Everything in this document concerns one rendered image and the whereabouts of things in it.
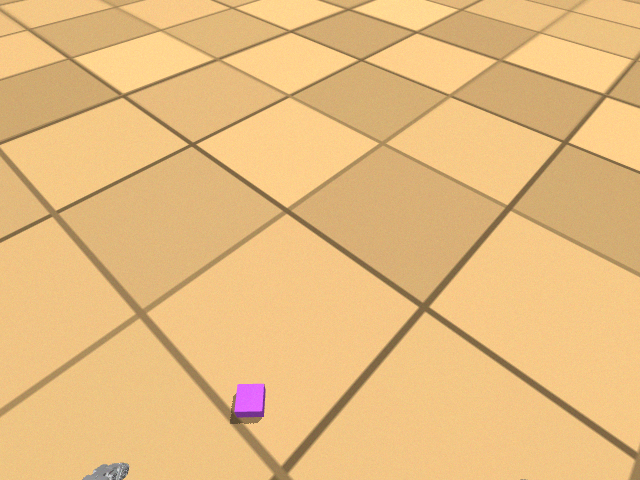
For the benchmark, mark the small box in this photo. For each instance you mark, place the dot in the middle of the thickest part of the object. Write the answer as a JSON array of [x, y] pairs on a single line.
[[250, 400]]

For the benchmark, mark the left robot hand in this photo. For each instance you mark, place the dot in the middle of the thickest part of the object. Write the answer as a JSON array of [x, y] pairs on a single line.
[[115, 471]]

